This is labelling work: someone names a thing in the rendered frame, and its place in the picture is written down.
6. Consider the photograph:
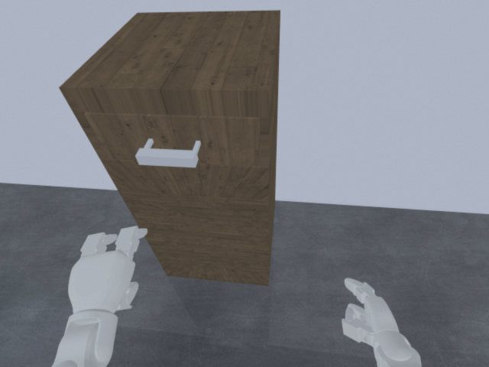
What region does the robot right forearm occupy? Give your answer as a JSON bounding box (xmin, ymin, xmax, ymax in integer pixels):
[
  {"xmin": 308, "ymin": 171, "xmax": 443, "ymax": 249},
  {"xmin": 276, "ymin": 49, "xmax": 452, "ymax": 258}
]
[{"xmin": 373, "ymin": 330, "xmax": 422, "ymax": 367}]

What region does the handle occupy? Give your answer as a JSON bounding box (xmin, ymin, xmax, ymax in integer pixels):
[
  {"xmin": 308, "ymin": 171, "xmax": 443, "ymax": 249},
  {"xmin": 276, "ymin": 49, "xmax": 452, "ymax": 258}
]
[{"xmin": 135, "ymin": 138, "xmax": 201, "ymax": 167}]

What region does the right robot hand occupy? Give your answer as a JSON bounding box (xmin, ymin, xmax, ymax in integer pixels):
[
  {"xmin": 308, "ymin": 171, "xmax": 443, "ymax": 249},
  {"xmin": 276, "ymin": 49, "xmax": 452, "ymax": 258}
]
[{"xmin": 342, "ymin": 278, "xmax": 399, "ymax": 346}]

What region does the left robot hand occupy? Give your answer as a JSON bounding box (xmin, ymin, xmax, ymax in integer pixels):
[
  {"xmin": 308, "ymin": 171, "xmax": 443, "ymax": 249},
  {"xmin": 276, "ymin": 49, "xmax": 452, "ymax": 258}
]
[{"xmin": 68, "ymin": 226, "xmax": 147, "ymax": 313}]

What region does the robot left forearm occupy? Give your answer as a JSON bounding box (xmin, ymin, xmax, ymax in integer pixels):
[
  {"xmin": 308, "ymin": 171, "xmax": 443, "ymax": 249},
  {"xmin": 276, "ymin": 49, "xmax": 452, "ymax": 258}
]
[{"xmin": 51, "ymin": 309, "xmax": 118, "ymax": 367}]

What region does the drawer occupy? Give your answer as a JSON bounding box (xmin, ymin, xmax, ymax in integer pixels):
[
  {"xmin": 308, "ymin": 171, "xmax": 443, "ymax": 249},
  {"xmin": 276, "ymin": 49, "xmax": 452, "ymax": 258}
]
[{"xmin": 84, "ymin": 112, "xmax": 261, "ymax": 167}]

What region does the cabinet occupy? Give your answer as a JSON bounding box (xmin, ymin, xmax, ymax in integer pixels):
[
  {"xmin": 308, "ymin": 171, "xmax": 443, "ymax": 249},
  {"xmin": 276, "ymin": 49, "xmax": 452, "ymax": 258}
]
[{"xmin": 59, "ymin": 10, "xmax": 280, "ymax": 286}]

